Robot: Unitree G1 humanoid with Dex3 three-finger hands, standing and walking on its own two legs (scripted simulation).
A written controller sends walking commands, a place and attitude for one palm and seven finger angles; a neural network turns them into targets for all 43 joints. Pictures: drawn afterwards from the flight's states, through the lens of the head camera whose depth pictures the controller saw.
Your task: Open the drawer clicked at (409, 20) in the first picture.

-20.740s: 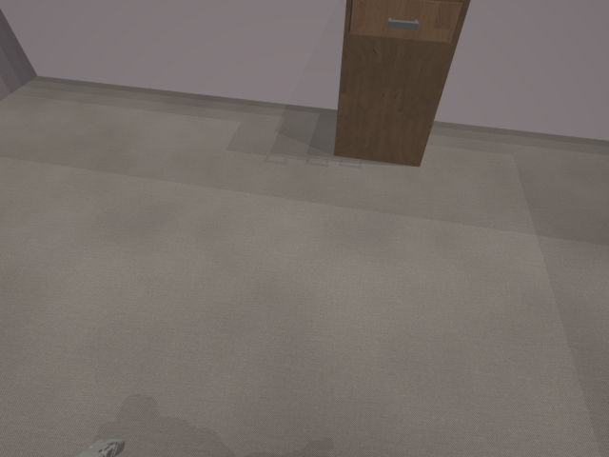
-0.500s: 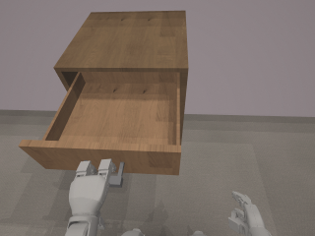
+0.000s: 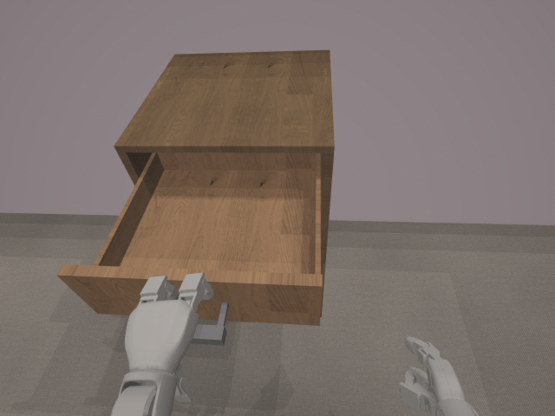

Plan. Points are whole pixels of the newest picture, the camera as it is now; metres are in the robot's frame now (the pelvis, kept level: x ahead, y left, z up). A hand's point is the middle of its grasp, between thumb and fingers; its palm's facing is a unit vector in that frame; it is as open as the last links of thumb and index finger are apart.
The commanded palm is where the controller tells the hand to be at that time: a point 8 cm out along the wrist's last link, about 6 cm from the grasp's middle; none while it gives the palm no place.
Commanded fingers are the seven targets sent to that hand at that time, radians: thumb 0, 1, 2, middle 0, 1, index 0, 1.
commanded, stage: lift the hand off the handle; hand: left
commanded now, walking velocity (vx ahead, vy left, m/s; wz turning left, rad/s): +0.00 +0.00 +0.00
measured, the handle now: (190, 320) +0.26 +0.19 -0.03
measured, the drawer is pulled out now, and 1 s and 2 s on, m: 0.30 0.30 0.30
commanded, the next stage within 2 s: draw the hand back to the body in 0.80 s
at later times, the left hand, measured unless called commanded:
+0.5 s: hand (170, 307) +0.23 +0.17 +0.08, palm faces +0.10 -0.16 -0.98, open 13.8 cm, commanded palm +0.19 +0.17 +0.14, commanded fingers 0.00 -0.50 0.30 -0.30 -1.20 -0.30 -1.20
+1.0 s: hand (161, 297) +0.23 +0.17 +0.11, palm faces +0.10 -0.17 -0.98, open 13.8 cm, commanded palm +0.19 +0.18 +0.17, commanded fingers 0.00 -0.50 0.30 -0.30 -1.20 -0.30 -1.20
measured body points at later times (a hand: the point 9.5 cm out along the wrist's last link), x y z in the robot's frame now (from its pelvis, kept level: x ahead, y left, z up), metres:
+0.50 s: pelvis +0.02 -0.01 +0.02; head +0.01 -0.05 +0.47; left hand +0.22 +0.18 +0.14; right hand +0.24 -0.20 -0.07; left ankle +0.00 +0.13 -0.71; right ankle +0.03 -0.11 -0.71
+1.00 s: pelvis +0.01 +0.00 +0.03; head +0.00 -0.04 +0.48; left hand +0.22 +0.18 +0.16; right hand +0.25 -0.18 -0.06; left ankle +0.00 +0.13 -0.71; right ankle +0.03 -0.11 -0.71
